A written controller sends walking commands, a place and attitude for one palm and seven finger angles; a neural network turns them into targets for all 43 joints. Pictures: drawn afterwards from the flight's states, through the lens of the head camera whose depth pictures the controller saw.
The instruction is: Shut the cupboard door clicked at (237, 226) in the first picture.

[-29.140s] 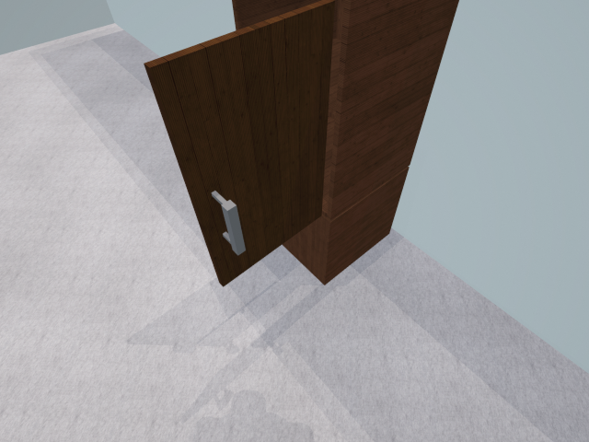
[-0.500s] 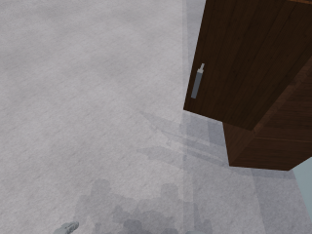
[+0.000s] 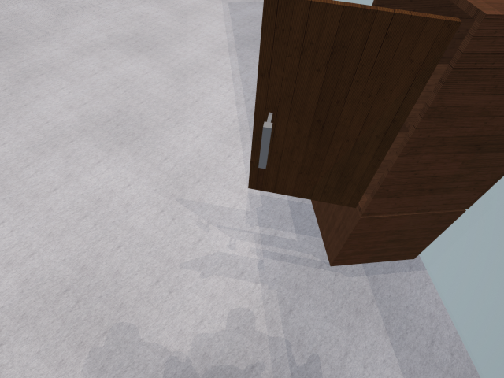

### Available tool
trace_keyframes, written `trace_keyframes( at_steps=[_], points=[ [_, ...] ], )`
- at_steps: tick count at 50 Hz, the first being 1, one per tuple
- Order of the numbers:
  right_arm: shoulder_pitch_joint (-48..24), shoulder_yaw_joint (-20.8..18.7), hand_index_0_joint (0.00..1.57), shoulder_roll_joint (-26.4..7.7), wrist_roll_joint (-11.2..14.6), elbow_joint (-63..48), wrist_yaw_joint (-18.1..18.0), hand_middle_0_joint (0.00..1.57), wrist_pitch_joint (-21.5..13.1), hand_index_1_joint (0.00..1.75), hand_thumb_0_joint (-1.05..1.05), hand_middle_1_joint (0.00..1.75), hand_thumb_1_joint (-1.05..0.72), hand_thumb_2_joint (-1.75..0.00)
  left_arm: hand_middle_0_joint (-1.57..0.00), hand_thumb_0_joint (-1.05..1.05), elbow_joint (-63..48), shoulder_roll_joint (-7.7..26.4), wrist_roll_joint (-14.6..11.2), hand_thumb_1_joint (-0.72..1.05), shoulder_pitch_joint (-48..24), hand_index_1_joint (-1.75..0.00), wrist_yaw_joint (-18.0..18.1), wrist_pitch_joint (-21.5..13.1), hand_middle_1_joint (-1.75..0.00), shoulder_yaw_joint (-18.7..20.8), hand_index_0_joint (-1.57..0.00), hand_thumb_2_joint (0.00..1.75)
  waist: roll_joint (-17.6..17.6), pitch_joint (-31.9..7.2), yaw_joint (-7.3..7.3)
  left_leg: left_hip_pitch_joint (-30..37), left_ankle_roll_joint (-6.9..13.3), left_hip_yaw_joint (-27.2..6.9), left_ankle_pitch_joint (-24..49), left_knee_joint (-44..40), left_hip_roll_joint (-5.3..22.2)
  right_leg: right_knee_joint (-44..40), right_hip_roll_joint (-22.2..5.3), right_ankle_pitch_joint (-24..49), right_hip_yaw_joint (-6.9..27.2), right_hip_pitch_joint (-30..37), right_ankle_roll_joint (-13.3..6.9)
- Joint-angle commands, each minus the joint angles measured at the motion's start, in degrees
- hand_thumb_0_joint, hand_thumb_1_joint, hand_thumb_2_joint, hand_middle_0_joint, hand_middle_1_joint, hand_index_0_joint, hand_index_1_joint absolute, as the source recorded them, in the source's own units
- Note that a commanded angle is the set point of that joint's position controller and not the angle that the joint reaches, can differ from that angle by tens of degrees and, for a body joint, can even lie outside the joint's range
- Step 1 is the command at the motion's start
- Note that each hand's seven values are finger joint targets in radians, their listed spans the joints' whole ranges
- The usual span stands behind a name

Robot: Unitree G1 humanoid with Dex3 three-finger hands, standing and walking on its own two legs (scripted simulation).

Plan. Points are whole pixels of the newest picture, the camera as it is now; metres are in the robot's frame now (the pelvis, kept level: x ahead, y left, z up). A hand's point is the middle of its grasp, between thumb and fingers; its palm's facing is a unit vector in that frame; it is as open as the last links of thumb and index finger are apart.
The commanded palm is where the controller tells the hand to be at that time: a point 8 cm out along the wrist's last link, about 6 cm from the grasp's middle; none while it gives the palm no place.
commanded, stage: take the last steps up to it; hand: left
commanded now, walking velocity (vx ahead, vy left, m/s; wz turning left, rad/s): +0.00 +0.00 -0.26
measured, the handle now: (266, 141) +0.69 +0.00 -0.09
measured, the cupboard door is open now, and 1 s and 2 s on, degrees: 73 73 73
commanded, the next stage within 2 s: come to a stop and stand still in 0.72 s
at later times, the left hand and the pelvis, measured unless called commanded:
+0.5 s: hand out of the picture +0.10 +0.13 -0.16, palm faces -0.05 -0.98 -0.19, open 7.4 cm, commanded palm none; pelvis +0.07 -0.05 +0.01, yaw -4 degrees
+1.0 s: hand (218, 290) +0.30 +0.08 -0.16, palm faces -0.10 -0.97 -0.24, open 7.3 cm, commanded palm none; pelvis +0.22 -0.10 +0.00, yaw -6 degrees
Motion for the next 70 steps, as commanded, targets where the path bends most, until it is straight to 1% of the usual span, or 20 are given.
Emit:
trace_keyframes(
  at_steps=[1, 9, 12, 13, 15, 16, 21, 27, 30, 32, 33, 36, 43, 45, 47, 53, 59, 64, 67, 70],
  points=[
    [3.1, -2.3, 0.2, -11.3, -0.7, -2.6, -1.7, 0.2, -0.9, 0.3, 0.0, 0.3, -0.9, -0.9, -0.2, 0.0, -4.4, 5.1, 0.0, 0.9, -1.4, -0.3, -0.2, -1.3, -0.3, 1.6, -0.2, 0.9, 12.3, -2.6, -0.44, 7.5, 8.9, -13.7, 26.9, -15.8, 16.9, 19.1, -3.0, -3.2, -0.8, -8.8, 1.1],
    [7.6, -3.6, 0.2, -12.6, -0.9, 1.4, -0.9, 0.2, -0.8, 0.3, 0.0, 0.3, -0.9, -0.9, -0.2, 0.0, -3.6, 2.6, 0.3, 0.9, -5.0, -0.3, -1.9, -1.6, -0.3, 0.2, -0.2, 0.9, 12.6, -3.1, -3.64, 10.5, 7.4, -10.2, 3.1, -17.6, 16.2, 0.0, -2.3, -1.1, -7.9, -3.1, 0.1],
    [6.1, -3.9, 0.2, -12.6, -0.5, 2.5, -0.6, 0.2, -0.8, 0.3, 0.0, 0.3, -0.9, -0.9, -0.2, 0.0, -1.3, 3.2, 0.5, 0.9, -0.4, -0.3, -2.3, -2.3, -0.3, 0.7, -0.2, 0.9, 9.6, -2.0, -0.88, 2.9, 4.9, -7.4, -5.9, -14.2, 14.4, -14.4, -1.0, 7.5, -9.8, 9.3, -0.9],
    [5.8, -3.6, 0.2, -11.1, -0.1, 2.6, -0.3, 0.2, -1.0, 0.3, 0.0, 0.3, -0.9, -0.9, -0.2, 0.0, -0.3, 4.9, 0.5, 0.9, 2.6, -0.3, -2.1, -2.9, -0.3, 1.2, -0.2, 0.9, 4.9, -2.1, 0.66, -2.4, 2.9, -4.5, -6.0, -9.1, 11.3, -21.8, -2.5, 8.7, -6.9, 16.8, -2.0],
    [-1.6, -2.1, 0.2, -5.8, 0.3, -1.7, 0.4, 0.2, -1.5, 0.3, 0.0, 0.3, -0.9, -0.9, -0.2, 0.0, 2.3, 13.5, 0.6, 0.9, 10.7, -0.3, -0.7, -3.6, -0.3, 2.9, -0.2, 0.9, -14.7, 0.5, 5.95, -22.6, -2.2, 4.6, -20.3, 16.5, 0.3, -34.0, -23.2, -4.4, 21.4, 24.4, -12.6],
    [-3.6, -2.5, 0.2, -7.5, -0.1, -1.9, 0.3, 0.2, -1.3, 0.3, 0.0, 0.3, -0.9, -0.9, -0.2, 0.0, 2.5, 11.6, 0.3, 0.9, 10.9, -0.3, -0.1, -4.0, -0.3, 2.5, -0.2, 0.9, -11.1, 2.4, 5.51, -25.2, -1.8, -0.9, -16.3, 23.8, 1.7, -34.2, -23.7, -3.2, 22.8, 21.1, -15.5],
    [0.9, -2.4, 0.2, -4.4, -0.3, 1.5, 1.6, 0.2, -1.3, 0.3, 0.0, 0.3, -0.9, -0.9, -0.2, 0.0, 2.6, 6.1, 0.2, 0.9, 4.0, -0.3, 0.5, -6.1, -0.3, 0.6, -0.2, 0.9, -4.8, 3.9, -0.87, -17.8, -3.3, 0.2, -3.3, 22.3, 3.9, -31.4, -16.6, 16.9, 5.2, 12.7, -13.1],
    [-0.2, -1.8, 0.2, -2.8, 0.0, 1.2, 1.9, 0.2, -2.2, 0.3, 0.0, 0.3, -0.9, -0.9, -0.2, 0.0, 6.5, 6.3, 0.2, 0.9, 7.1, -0.3, 0.7, -6.6, -0.3, 0.3, -0.2, 0.9, -4.9, 2.3, -0.62, -10.8, -2.5, 3.6, 1.1, 6.0, 1.9, -27.5, -14.9, 29.7, 2.2, 16.3, -11.3],
    [7.5, -2.1, 0.2, -4.4, -0.3, 4.3, 1.1, 0.2, -3.2, 0.3, 0.0, 0.3, -0.9, -0.9, -0.2, 0.0, 7.2, 5.4, -0.4, 0.9, 6.4, -0.3, 0.7, -6.3, -0.3, 0.4, -0.2, 0.9, -1.0, -0.2, -4.55, 5.7, -1.2, 5.0, 8.9, -4.0, -0.6, -15.6, -11.3, 35.6, -1.2, 11.0, -8.5],
    [20.1, -3.9, 0.2, -13.4, -1.6, 7.4, -0.2, 0.2, -3.8, 0.3, 0.0, 0.3, -0.9, -0.9, -0.2, 0.0, 5.9, 0.9, -0.9, 0.9, 10.8, -0.3, 0.5, -6.0, -0.3, -0.4, -0.2, 0.9, 17.0, -10.1, -7.04, 27.2, 8.3, -20.9, 18.9, -9.9, 19.5, 10.8, -1.5, 6.8, -8.6, -6.7, -3.4],
    [22.0, -3.9, 0.2, -14.9, -1.1, 7.5, -0.8, 0.2, -3.0, 0.3, 0.0, 0.3, -0.9, -0.9, -0.2, 0.0, 3.9, 2.2, -0.5, 0.9, 7.4, -0.3, 0.4, -6.0, -0.3, -1.0, -0.2, 0.9, 15.5, -9.3, -7.91, 24.5, 13.1, -30.2, 15.8, -15.7, 25.3, 22.7, -0.1, -9.7, -5.1, -11.2, -3.7],
    [11.3, -2.6, 0.2, -8.9, -0.7, 5.0, -1.0, 0.2, -3.1, 0.3, 0.0, 0.3, -0.9, -0.9, -0.2, 0.0, 3.4, 1.1, 0.2, 0.9, 1.9, -0.3, -0.4, -5.1, -0.3, -0.2, -0.2, 0.9, 10.5, 1.2, -3.92, 7.6, 10.5, -19.2, 6.5, -21.0, 21.1, 26.6, -7.2, 0.0, -1.8, -13.5, -2.5],
    [3.4, -2.0, 0.2, -6.6, 0.0, 4.9, -0.5, 0.2, -2.0, 0.3, 0.0, 0.3, -0.9, -0.9, -0.2, 0.0, 5.0, -2.0, 0.3, 0.9, 6.5, -0.3, -0.3, -4.2, -0.3, -0.9, -0.2, 0.9, 6.6, 0.7, 1.28, -3.6, 5.6, -2.2, 7.0, -14.8, 11.7, -8.2, -3.9, 13.1, -9.7, 8.3, -0.1],
    [2.6, -1.6, 0.2, -4.2, 0.7, 5.0, -0.2, 0.2, -1.5, 0.3, 0.0, 0.3, -0.9, -0.9, -0.2, 0.0, 6.0, 2.4, 0.3, 0.9, 10.3, -0.3, 0.6, -4.7, -0.3, -0.4, -0.2, 0.9, -1.8, -1.2, 3.31, -3.4, -0.1, 3.2, 2.1, -5.6, 4.5, -20.3, -8.9, 24.4, -0.9, 12.6, -0.5],
    [8.3, -1.3, 0.2, -1.8, 1.2, 5.7, 0.5, 0.2, -0.2, 0.3, 0.0, 0.3, -0.9, -0.9, -0.2, 0.0, 4.5, 9.3, 0.4, 0.9, 5.4, -0.3, 0.9, -4.8, -0.3, -0.5, -0.2, 0.9, -6.6, -3.5, -0.62, 2.8, -2.1, 3.1, -10.1, -0.2, -0.4, -25.5, -21.2, 27.0, 9.2, 5.7, -6.9],
    [4.9, -2.3, 0.2, -3.9, 1.5, 6.0, -0.8, 0.2, 1.6, 0.3, 0.0, 0.3, -0.9, -0.9, -0.2, 0.0, 5.2, 8.9, 0.3, 0.9, 4.5, -0.3, 3.2, -4.2, -0.3, 0.9, -0.2, 0.9, -7.8, -6.1, 2.29, -7.6, -3.2, -2.0, -15.9, 16.9, -1.8, -16.6, -24.3, 77.8, 7.4, 21.5, -13.0],
    [1.4, -2.7, 0.2, -3.4, 1.1, 2.6, 0.3, 0.2, 2.8, 0.3, 0.0, 0.3, -0.9, -0.9, -0.2, 0.0, 1.8, 8.8, 0.6, 0.9, 0.2, -0.3, 3.6, -3.2, -0.3, 1.7, -0.2, 0.9, -7.3, -7.3, 1.7, -7.5, -3.9, -4.3, -10.2, 20.3, -2.3, -19.6, -22.3, 59.9, 3.3, 16.5, -12.3],
    [6.3, -2.4, 0.2, -3.0, 1.0, 3.1, 0.5, 0.2, 1.6, 0.3, 0.0, 0.3, -0.9, -0.9, -0.2, 0.0, 0.6, 8.4, 0.7, 0.9, -2.4, -0.3, 3.0, -2.8, -0.3, 1.3, -0.2, 0.9, -7.1, -6.7, -1.75, 6.5, -2.8, -1.4, 4.1, -4.3, -2.3, -17.2, -17.1, 35.6, 1.7, 6.9, -7.5],
    [3.2, -2.9, 0.2, -11.5, -0.2, 0.9, 0.1, 0.2, 0.3, 0.3, 0.0, 0.3, -0.9, -0.9, -0.2, 0.0, -0.1, 2.4, -0.3, 0.9, 1.2, -0.3, 2.7, -1.6, -0.3, -0.4, -0.2, 0.9, 15.7, -3.6, -0.95, 3.8, 6.9, -21.4, 20.1, -18.7, 18.3, -1.8, -4.1, -5.0, -4.3, -0.3, 0.8],
    [-0.8, -1.8, 0.2, -9.6, -0.4, 1.1, -1.5, 0.2, -0.4, 0.3, 0.0, 0.3, -0.9, -0.9, -0.2, 0.0, 1.6, 4.0, 0.0, 0.9, 0.6, -0.3, 1.7, -0.8, -0.3, 0.0, -0.2, 0.9, 12.9, 0.5, 0.04, 2.7, 7.8, -17.3, 20.2, -19.3, 14.6, 10.1, -3.5, -0.4, 0.8, -3.3, 1.0]
  ],
)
